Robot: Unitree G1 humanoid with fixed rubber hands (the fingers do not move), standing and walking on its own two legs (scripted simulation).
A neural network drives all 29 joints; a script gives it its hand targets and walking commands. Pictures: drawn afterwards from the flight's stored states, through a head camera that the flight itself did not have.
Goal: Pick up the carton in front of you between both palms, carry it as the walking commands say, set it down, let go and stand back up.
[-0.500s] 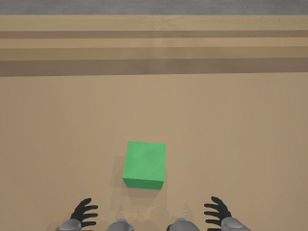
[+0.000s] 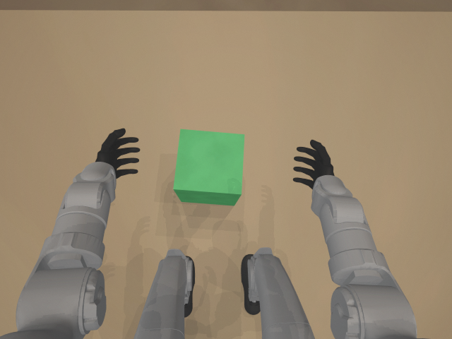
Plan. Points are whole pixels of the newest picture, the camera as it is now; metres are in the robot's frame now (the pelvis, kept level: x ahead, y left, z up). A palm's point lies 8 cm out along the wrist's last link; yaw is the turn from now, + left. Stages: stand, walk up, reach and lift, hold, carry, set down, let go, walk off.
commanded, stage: reach and lift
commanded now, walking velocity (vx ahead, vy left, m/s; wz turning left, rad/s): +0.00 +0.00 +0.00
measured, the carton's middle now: (210, 171) +0.52 +0.02 -0.55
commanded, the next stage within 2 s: none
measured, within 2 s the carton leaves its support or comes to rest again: neither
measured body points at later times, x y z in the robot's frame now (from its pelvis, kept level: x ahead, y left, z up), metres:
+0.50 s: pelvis +0.02 +0.01 -0.02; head +0.34 +0.02 +0.29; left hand +0.57 +0.21 -0.14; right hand +0.53 -0.18 -0.14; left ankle +0.08 +0.12 -0.64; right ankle +0.08 -0.13 -0.64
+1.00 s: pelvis -0.02 +0.00 -0.22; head +0.34 +0.01 +0.04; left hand +0.54 +0.21 -0.39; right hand +0.51 -0.18 -0.39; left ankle +0.08 +0.12 -0.64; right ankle +0.08 -0.14 -0.64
